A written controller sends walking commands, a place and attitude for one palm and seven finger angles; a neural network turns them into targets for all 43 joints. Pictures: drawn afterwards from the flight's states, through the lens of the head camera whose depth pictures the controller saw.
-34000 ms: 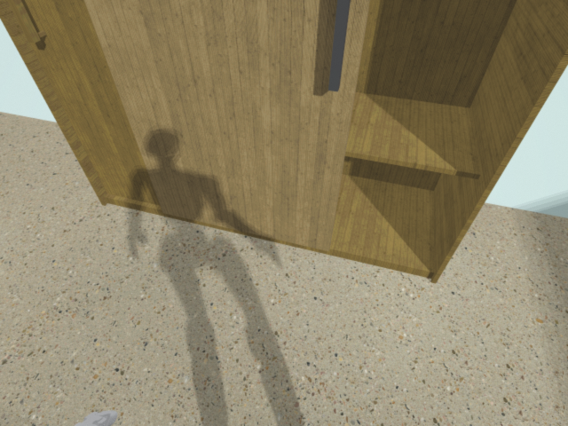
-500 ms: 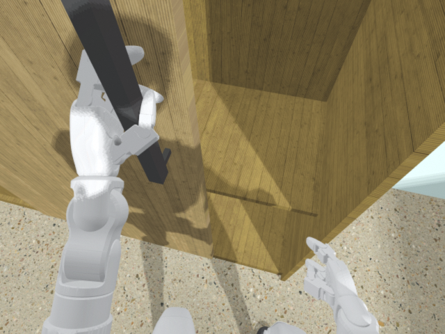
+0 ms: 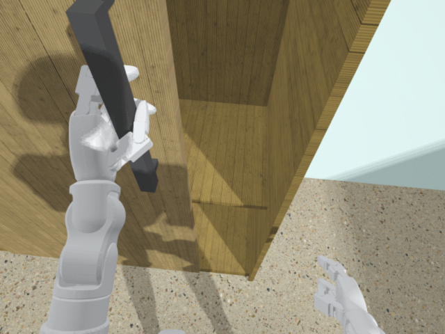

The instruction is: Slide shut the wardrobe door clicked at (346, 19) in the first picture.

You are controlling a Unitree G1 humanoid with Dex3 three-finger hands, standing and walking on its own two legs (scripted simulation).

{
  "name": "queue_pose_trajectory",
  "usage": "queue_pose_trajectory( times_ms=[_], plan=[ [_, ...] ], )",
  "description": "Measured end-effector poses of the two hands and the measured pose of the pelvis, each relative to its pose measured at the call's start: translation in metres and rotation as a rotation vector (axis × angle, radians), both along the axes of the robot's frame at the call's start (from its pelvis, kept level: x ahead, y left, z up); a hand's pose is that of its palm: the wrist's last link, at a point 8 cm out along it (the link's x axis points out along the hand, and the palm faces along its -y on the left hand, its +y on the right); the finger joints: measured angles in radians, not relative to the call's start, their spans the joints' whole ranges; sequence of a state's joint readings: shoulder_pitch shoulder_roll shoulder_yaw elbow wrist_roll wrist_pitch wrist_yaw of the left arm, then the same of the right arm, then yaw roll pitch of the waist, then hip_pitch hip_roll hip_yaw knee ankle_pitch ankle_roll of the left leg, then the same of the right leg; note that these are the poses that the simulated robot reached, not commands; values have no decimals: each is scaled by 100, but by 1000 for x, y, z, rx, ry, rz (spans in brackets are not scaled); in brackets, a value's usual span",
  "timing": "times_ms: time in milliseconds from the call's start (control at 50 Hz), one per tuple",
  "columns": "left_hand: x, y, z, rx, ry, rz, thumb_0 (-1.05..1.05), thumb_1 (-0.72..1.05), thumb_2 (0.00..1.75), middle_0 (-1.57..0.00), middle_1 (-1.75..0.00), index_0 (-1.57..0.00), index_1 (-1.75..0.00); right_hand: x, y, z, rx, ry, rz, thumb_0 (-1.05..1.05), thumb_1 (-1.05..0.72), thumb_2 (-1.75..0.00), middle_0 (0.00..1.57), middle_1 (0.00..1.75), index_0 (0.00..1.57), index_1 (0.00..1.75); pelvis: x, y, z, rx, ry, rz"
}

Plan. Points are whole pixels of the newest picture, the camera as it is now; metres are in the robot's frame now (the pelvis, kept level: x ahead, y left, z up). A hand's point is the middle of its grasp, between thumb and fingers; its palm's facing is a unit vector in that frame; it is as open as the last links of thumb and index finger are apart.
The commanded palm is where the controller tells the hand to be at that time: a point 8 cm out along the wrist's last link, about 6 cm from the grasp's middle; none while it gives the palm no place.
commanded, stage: step sideways, sliding the door along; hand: left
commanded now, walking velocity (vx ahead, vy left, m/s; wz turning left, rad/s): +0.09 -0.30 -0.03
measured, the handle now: (133, 115) +0.36 +0.17 +0.20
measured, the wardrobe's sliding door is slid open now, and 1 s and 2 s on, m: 0.21 0.07 0.00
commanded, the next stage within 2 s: stop walking and hold the door there in 1.92 s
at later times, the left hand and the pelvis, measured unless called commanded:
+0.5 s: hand (194, 138) +0.32 +0.08 +0.21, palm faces +0.20 -0.98 -0.04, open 6.6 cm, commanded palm +0.29 +0.07 +0.22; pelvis -0.02 -0.08 +0.01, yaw -1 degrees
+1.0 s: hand (255, 143) +0.32 +0.00 +0.21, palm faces +0.28 -0.96 -0.08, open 6.6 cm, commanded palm +0.29 -0.02 +0.22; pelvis +0.00 -0.18 +0.00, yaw +2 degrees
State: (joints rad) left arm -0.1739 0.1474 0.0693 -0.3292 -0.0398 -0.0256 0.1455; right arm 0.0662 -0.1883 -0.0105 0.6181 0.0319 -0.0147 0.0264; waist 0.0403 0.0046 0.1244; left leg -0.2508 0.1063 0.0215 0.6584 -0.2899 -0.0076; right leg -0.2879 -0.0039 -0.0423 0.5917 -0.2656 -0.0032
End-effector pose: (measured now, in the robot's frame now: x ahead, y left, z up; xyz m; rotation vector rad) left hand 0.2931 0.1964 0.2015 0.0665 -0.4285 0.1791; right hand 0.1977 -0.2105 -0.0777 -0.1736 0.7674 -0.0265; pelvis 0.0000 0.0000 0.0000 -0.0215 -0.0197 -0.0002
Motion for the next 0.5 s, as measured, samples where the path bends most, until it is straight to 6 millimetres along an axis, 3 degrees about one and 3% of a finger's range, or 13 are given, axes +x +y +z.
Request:
queue_pose_trajectory(
  times_ms=[160,320,500],
  plan=[
    [0,-21,1,-1,19,-51,-3,71,79,-45,-140,-16,-131,-30,-27,11,-18,51,-11,1,-91,-90,20,30,20,30,-10,-24,10,-44,-22,-21],
    [-1,-44,2,37,28,49,-6,68,82,-45,-140,-16,-131,-29,-52,-11,52,26,-4,1,-91,-90,20,30,20,30,-17,-65,-6,-36,-50,-19],
    [-2,-68,3,-2,57,18,-4,70,80,-45,-140,-20,-132,-40,-81,8,-13,38,-38,1,-91,-90,20,30,20,30,-19,-83,7,-4,-26,-9]
  ],
)
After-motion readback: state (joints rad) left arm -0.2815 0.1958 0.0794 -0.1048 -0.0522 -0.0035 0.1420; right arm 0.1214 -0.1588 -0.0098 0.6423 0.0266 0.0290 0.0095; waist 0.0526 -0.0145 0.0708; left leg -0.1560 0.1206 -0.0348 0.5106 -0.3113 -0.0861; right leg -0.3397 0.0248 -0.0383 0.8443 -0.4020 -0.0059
